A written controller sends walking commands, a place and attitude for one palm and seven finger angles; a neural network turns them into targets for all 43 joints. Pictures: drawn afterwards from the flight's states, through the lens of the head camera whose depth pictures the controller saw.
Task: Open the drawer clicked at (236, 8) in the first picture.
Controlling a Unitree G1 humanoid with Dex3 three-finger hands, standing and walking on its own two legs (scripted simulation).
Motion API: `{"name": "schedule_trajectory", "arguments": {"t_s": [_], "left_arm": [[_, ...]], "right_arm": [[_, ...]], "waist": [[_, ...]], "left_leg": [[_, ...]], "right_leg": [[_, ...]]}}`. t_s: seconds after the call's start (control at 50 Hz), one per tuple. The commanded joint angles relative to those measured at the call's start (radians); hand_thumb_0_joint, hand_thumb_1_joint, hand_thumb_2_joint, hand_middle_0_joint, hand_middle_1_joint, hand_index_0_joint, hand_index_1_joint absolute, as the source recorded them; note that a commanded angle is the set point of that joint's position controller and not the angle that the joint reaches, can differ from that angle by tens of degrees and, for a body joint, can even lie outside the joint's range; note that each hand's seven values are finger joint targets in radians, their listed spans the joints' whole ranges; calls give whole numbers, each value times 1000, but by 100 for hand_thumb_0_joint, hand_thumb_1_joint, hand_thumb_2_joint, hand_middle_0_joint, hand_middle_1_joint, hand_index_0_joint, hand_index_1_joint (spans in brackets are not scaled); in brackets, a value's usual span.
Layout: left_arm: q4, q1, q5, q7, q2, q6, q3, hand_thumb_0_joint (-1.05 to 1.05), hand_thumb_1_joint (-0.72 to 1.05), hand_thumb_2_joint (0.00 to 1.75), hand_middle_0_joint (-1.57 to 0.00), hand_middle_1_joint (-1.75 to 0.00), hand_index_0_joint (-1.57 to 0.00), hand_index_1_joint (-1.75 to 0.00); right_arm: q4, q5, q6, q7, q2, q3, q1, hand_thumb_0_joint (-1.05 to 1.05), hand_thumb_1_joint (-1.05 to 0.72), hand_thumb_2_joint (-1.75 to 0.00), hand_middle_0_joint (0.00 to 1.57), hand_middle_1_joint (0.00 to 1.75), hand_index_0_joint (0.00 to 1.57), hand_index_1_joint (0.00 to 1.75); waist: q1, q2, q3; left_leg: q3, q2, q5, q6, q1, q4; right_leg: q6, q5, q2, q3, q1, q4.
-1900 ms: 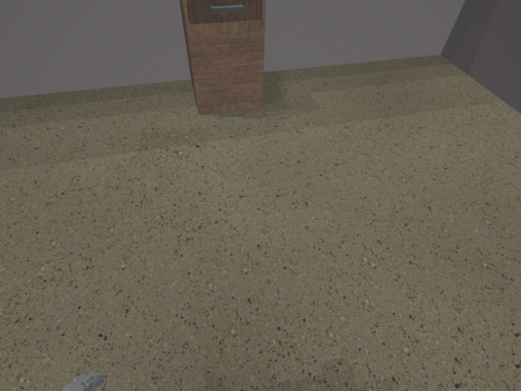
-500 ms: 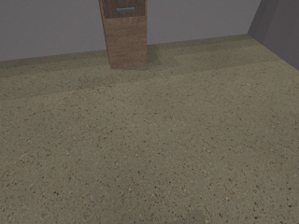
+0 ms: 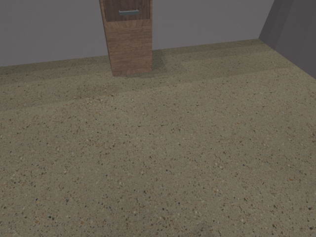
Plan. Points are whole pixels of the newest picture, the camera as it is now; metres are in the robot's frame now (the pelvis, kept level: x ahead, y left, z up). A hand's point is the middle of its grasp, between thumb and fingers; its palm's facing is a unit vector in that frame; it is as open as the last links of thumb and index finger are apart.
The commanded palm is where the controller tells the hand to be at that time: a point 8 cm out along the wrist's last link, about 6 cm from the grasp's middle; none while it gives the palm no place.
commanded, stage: walk to a spot facing it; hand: left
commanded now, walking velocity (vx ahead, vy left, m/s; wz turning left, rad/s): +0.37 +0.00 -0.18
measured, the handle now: (128, 11) +1.81 +0.37 -0.11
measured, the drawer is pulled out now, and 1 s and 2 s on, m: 0.00 0.00 0.00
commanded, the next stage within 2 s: none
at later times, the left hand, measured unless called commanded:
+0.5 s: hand (116, 177) +0.35 +0.17 -0.18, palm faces -0.11 -0.98 -0.19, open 7.3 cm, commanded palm none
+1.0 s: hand (111, 150) +0.46 +0.22 -0.18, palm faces -0.09 -0.99 -0.14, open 7.4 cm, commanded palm none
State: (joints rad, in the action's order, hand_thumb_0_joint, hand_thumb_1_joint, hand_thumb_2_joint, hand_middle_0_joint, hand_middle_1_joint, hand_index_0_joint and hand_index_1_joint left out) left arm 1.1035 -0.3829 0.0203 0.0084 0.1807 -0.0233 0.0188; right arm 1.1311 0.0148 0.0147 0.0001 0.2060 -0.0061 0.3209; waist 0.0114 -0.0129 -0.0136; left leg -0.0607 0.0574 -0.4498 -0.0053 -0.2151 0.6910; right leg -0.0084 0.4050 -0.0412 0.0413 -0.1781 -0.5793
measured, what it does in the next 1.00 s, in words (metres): walks ahead: right foot, then left foot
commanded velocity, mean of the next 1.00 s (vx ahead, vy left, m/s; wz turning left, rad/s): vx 0.38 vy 0.00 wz -0.10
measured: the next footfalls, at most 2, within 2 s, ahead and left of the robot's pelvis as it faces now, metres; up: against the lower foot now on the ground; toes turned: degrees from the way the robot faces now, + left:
right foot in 0.48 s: +0.34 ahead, -0.10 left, +0.00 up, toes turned -15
left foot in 0.88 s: +0.54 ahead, +0.13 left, +0.00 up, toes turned +3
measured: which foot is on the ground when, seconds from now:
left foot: down 0.00-0.48, up 0.50-0.86, down 0.88-1.00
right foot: down 0.00-0.08, up 0.10-0.46, down 0.48-0.88, up 0.90-1.00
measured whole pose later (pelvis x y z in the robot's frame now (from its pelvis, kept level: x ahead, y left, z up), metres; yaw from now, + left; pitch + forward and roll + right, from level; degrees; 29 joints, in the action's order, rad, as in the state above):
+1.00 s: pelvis +0.46 +0.04 +0.01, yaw -10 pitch -1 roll -1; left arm 1.12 -0.33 0.02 0.01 0.19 -0.02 0.07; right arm 1.01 0.03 0.09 -0.01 0.13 -0.04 0.20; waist 0.01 0.05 0.04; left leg -0.20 0.09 -0.28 -0.04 -0.30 0.59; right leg -0.02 0.39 0.05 -0.05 -0.39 -1.19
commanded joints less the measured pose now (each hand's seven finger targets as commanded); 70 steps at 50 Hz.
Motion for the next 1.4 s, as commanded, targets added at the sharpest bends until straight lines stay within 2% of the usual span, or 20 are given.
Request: {"name": "schedule_trajectory", "arguments": {"t_s": [0.0,0.04,0.06,0.08,0.12,0.2,0.38,0.42,0.46,0.6,0.76,0.82,0.88,0.94,1.02,1.22,1.3,1.32,1.36,1.38], "left_arm": [[-5,-113,8,-30,202,-29,56,0,90,90,-20,-30,-20,-30],[-43,16,-6,-22,137,-25,47,0,90,90,-20,-30,-20,-30],[-92,73,-11,-14,60,-31,32,0,90,90,-20,-30,-20,-30],[-112,153,-1,-25,97,-32,38,0,90,90,-20,-30,-20,-30],[-93,165,5,-10,48,-23,39,0,90,90,-20,-30,-20,-30],[-96,147,8,16,-1,5,36,0,90,90,-20,-30,-20,-30],[-109,112,6,12,36,-5,38,0,90,90,-20,-30,-20,-30],[-43,-107,17,2,105,-20,64,0,90,90,-20,-30,-20,-30],[-18,-216,-2,-14,252,-31,92,0,90,90,-20,-30,-20,-30],[-90,119,8,-29,106,-56,48,0,90,90,-20,-30,-20,-30],[-57,31,7,-9,136,-53,57,0,90,90,-20,-30,-20,-30],[-57,34,4,-11,130,-45,63,0,90,90,-20,-30,-20,-30],[-114,60,-3,-6,65,-44,48,0,90,90,-20,-30,-20,-30],[-98,128,8,10,41,-37,55,0,90,90,-20,-30,-20,-30],[-75,75,15,13,7,-4,54,0,90,90,-20,-30,-20,-30],[-157,332,8,24,5,-4,42,0,90,90,-20,-30,-20,-30],[-93,115,12,16,54,-23,58,0,90,90,-20,-30,-20,-30],[-44,-47,17,9,111,-36,76,0,90,90,-20,-30,-20,-30],[-7,-194,-7,-8,292,-39,109,0,90,90,-20,-30,-20,-30],[-33,-96,-11,-13,249,-36,104,0,90,90,-20,-30,-20,-30]], "right_arm": [[-118,-8,61,-6,71,-29,-102,0,-90,-90,20,30,20,30],[-16,-1,73,-16,102,-43,187,0,-90,-90,20,30,20,30],[47,13,73,-28,199,-70,362,0,-90,-90,20,30,20,30],[57,11,62,-34,149,-53,385,0,-90,-90,20,30,20,30],[26,12,67,-38,77,-34,302,0,-90,-90,20,30,20,30],[18,6,87,-45,27,-21,247,0,-90,-90,20,30,20,30],[52,-2,73,-48,84,-42,229,0,-90,-90,20,30,20,30],[34,-6,71,-40,85,-46,171,0,-90,-90,20,30,20,30],[-18,-24,77,-30,-21,-39,192,0,-90,-90,20,30,20,30],[-52,10,11,-3,-52,-43,146,0,-90,-90,20,30,20,30],[-160,8,38,29,-14,-50,-111,0,-90,-90,20,30,20,30],[-128,10,54,20,32,-63,-2,0,-90,-90,20,30,20,30],[-50,24,56,-12,221,-101,283,0,-90,-90,20,30,20,30],[-93,19,71,-20,86,-66,92,0,-90,-90,20,30,20,30],[-79,10,91,-28,42,-63,74,0,-90,-90,20,30,20,30],[-9,15,73,-21,61,-59,183,0,-90,-90,20,30,20,30],[0,9,63,-21,83,-60,146,0,-90,-90,20,30,20,30],[-4,1,65,-14,76,-61,130,0,-90,-90,20,30,20,30],[-63,-14,64,-10,11,-46,127,0,-90,-90,20,30,20,30],[-73,-12,57,-8,15,-59,69,0,-90,-90,20,30,20,30]], "waist": [[16,141,100],[-132,-54,30],[-167,-326,30],[-169,-217,107],[-111,-21,215],[-40,-104,223],[51,-135,74],[159,-109,-11],[137,171,-163],[-70,35,71],[-3,101,129],[-69,7,88],[-156,-379,-78],[-72,-76,88],[-16,-78,43],[-69,-107,136],[49,-81,36],[126,-20,-58],[130,251,-183],[110,193,-109]], "left_leg": [[-25,19,-67,-6,-234,-18],[104,81,136,-70,284,-334],[420,356,327,-148,442,-434],[456,424,439,-180,410,-431],[292,365,569,-174,284,-424],[27,226,629,-97,211,-474],[-135,199,1255,-84,287,-250],[-143,172,1040,-53,93,112],[-44,-38,-99,-23,-327,773],[40,135,119,13,-253,477],[-62,79,237,25,-200,25],[-100,36,238,16,49,-131],[515,431,86,-160,358,-458],[285,352,171,-128,133,-482],[47,267,445,-112,131,-485],[-76,254,561,-114,221,-478],[-135,225,831,-72,179,-179],[-157,185,743,-39,41,52],[-51,-7,-123,1,-378,636],[33,46,-41,-11,-404,709]], "right_leg": [[-223,-483,310,346,141,169],[-103,-448,108,97,-231,-197],[-28,41,-3,-82,-512,-493],[-37,115,47,-19,-598,-613],[-36,13,110,-19,-614,-695],[-22,-116,116,-100,-583,-628],[-98,-227,-21,-261,-138,-105],[-128,-282,22,-200,202,13],[-326,-378,477,490,428,209],[-186,-155,317,61,-221,374],[-150,-104,277,19,-112,352],[-113,-197,237,-40,-137,165],[-29,170,46,-89,-474,-644],[-21,-62,160,-39,-514,-718],[15,-158,174,-66,-455,-613],[1,-224,139,-174,-405,-111],[-51,-229,47,-236,-44,25],[-79,-257,100,-164,204,48],[-242,-253,513,481,424,280],[-224,-119,505,429,278,328]]}}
